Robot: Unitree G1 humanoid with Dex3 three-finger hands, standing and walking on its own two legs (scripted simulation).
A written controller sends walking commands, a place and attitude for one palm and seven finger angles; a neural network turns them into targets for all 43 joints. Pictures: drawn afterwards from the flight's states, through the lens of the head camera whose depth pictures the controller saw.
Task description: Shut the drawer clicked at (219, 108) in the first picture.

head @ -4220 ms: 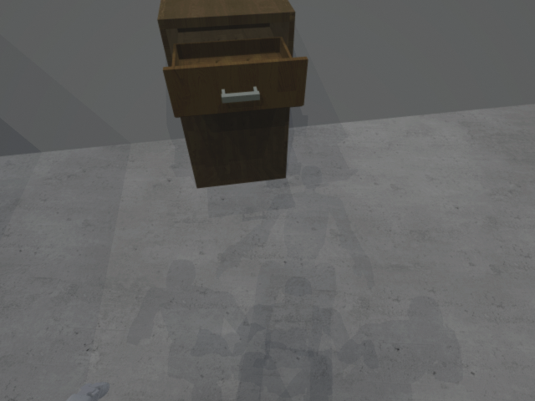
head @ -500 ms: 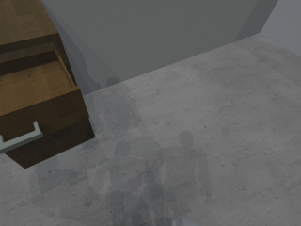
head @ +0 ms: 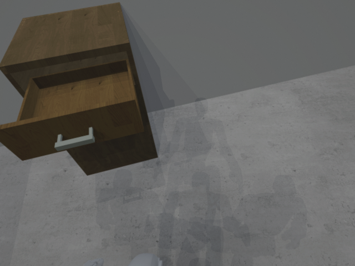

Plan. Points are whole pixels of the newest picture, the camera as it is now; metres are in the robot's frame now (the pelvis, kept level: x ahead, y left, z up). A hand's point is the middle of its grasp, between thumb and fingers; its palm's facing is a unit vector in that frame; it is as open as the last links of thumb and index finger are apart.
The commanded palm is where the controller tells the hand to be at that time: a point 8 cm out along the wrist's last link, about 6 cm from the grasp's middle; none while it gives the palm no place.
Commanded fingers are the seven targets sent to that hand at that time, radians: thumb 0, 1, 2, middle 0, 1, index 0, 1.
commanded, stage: turn to face it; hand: left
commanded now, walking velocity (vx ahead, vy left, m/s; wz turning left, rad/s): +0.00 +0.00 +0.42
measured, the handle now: (75, 138) +0.49 +0.36 -0.06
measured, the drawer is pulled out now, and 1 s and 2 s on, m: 0.30 0.30 0.30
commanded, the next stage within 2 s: take the last steps up to it in 0.32 s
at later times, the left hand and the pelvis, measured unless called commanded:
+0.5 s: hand out of the picture -0.02 +0.27 -0.18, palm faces +0.24 -0.94 -0.25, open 7.4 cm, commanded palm none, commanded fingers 0.00 0.90 0.90 -0.20 -0.30 -0.20 -0.30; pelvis -0.01 +0.05 +0.00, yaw +10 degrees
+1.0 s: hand out of the picture -0.01 +0.17 -0.16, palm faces +0.27 -0.93 -0.22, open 7.3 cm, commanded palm none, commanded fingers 0.00 0.90 0.90 -0.20 -0.30 -0.20 -0.30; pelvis +0.07 +0.01 +0.01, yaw +13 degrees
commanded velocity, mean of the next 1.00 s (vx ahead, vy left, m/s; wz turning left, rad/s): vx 0.18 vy -0.01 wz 0.15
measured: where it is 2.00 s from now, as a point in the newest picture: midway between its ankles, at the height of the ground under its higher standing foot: (172, 260)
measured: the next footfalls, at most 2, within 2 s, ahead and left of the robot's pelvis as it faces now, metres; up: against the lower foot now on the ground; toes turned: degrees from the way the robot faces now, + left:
left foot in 0.26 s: +0.00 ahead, +0.14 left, +0.00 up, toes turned +13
right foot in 0.74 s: +0.07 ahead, -0.07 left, +0.00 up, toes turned +6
